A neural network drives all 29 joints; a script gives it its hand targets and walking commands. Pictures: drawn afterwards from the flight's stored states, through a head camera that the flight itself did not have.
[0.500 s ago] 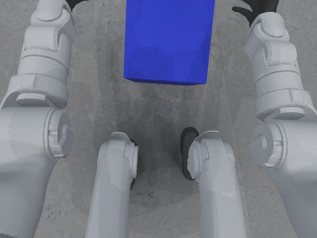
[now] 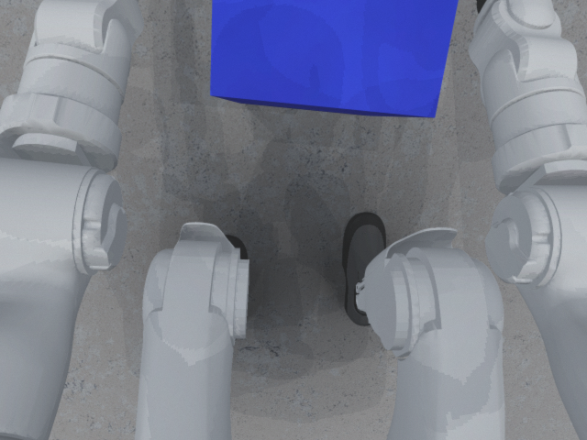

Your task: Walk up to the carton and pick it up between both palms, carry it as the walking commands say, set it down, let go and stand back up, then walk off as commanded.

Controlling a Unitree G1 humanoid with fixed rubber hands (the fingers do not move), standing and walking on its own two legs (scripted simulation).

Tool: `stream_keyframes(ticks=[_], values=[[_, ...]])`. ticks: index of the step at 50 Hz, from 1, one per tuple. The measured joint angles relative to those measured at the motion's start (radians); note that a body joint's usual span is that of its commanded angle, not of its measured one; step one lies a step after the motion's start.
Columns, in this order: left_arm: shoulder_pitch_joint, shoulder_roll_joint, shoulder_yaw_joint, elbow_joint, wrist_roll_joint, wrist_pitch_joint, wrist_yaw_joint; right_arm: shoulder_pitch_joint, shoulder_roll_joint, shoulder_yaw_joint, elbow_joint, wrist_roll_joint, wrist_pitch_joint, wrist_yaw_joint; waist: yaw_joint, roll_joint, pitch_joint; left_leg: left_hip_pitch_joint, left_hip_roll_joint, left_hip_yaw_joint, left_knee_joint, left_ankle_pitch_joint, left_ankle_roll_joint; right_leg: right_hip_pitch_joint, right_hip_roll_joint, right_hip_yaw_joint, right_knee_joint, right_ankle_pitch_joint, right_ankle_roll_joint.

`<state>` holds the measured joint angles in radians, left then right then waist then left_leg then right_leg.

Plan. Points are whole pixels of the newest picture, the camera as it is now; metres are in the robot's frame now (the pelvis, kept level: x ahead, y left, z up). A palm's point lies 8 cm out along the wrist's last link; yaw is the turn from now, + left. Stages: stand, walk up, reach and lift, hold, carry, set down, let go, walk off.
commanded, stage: reach and lift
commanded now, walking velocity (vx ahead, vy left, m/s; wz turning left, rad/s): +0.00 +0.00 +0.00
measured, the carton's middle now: (322, 12) +0.54 -0.03 -0.25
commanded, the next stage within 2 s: none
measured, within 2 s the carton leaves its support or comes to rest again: leaves its support in 1.58 s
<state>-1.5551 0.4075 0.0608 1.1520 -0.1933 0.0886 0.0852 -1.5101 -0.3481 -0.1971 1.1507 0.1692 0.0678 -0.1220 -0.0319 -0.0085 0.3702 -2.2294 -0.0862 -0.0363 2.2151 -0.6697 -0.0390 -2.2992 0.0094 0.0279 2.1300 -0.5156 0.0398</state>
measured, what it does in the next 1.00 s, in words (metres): stands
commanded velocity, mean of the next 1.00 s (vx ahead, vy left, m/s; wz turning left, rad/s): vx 0.00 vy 0.00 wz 0.00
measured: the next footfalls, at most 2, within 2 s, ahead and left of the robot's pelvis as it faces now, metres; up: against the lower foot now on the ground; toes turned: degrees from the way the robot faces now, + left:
none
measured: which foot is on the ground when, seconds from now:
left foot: down 0.00-1.00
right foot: down 0.00-1.00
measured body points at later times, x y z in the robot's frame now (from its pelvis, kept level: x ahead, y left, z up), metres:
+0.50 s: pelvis -0.01 +0.00 -0.01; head +0.37 +0.01 +0.22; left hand +0.58 +0.16 -0.18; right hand +0.56 -0.19 -0.19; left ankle +0.08 +0.12 -0.34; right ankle +0.12 -0.13 -0.34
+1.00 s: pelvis -0.01 +0.00 +0.00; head +0.38 +0.00 +0.22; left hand +0.58 +0.12 -0.19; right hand +0.56 -0.18 -0.19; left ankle +0.09 +0.12 -0.34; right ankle +0.12 -0.13 -0.34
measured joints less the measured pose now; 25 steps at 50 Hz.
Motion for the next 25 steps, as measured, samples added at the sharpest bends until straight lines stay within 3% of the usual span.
stream_keyframes(ticks=[9,25], values=[[0.003,0.014,-0.042,-0.018,-0.031,0.001,0.013,-0.020,-0.010,0.004,0.011,0.020,-0.014,0.001,-0.003,0.006,0.045,0.009,0.008,0.003,0.041,-0.009,0.010,0.017,-0.008,-0.006,0.037,-0.013,0.001],[-0.071,0.000,-0.048,0.052,-0.019,0.006,0.003,-0.071,-0.009,0.018,0.065,0.016,-0.009,0.011,-0.004,0.009,0.060,0.008,0.014,0.004,0.017,0.026,0.013,0.024,-0.009,-0.007,0.016,0.011,0.000]])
